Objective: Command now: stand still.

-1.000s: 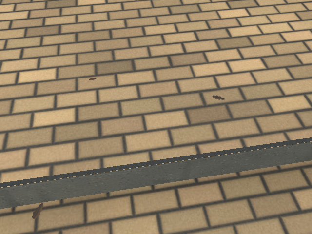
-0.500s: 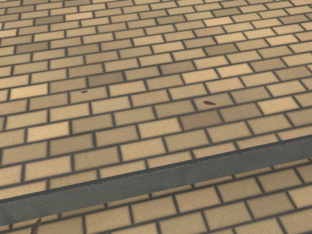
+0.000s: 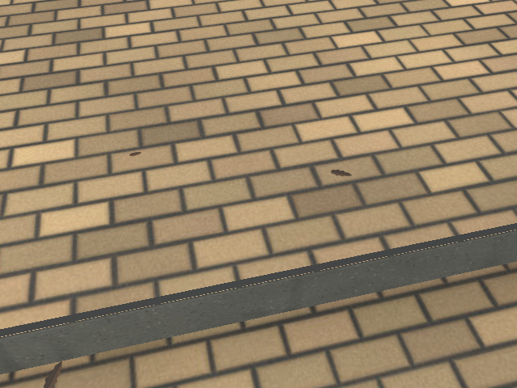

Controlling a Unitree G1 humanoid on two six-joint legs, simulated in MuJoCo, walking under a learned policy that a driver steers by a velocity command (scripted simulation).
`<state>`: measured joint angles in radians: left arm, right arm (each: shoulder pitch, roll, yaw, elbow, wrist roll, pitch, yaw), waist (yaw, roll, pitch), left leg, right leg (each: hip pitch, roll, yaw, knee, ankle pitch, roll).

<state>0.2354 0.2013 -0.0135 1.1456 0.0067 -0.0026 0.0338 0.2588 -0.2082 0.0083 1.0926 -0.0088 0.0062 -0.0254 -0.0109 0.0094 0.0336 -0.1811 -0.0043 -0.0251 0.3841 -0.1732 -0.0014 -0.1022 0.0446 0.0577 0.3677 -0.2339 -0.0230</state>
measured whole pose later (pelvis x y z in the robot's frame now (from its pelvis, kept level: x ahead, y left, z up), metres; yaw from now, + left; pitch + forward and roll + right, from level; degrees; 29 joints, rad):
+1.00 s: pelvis +0.02 +0.00 +0.00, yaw +0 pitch -1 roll +0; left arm 0.31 0.15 -0.01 1.16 0.01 -0.01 0.04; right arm 0.29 -0.15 0.00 1.15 -0.01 0.00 -0.04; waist -0.01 0.00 0.03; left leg -0.18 -0.01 -0.02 0.42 -0.22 0.00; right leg -0.10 0.04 0.05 0.40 -0.28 -0.02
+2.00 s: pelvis +0.43 +0.02 +0.00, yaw +1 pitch +0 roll -1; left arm 0.43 0.16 0.03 1.08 0.02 -0.10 0.01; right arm 0.15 -0.17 -0.03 0.98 -0.04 -0.04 0.01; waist 0.03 0.03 0.02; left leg -0.62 0.10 0.04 1.03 -0.20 0.03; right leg -0.06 0.10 -0.10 0.26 -0.20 -0.12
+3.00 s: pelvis +1.06 +0.11 +0.16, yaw +1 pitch +2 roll -1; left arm 0.11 0.20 0.06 0.77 0.03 -0.08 -0.01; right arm 0.46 -0.19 -0.05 0.91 0.00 -0.09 -0.02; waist -0.03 0.01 0.02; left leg -0.15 -0.04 0.01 1.01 -0.40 0.08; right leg -0.40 0.07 -0.12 0.54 -0.17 -0.13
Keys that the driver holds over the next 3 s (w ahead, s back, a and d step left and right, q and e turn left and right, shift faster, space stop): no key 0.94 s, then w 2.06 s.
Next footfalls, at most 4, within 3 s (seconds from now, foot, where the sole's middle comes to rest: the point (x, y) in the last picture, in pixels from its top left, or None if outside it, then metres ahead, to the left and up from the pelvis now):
1.66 right None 0.43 -0.02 -0.78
2.34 left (202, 240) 0.86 0.18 -0.60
2.94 right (251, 161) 1.17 0.05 -0.60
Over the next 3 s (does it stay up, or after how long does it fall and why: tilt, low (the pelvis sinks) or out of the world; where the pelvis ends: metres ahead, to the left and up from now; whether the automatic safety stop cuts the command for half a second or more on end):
stays up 1.06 0.11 0.16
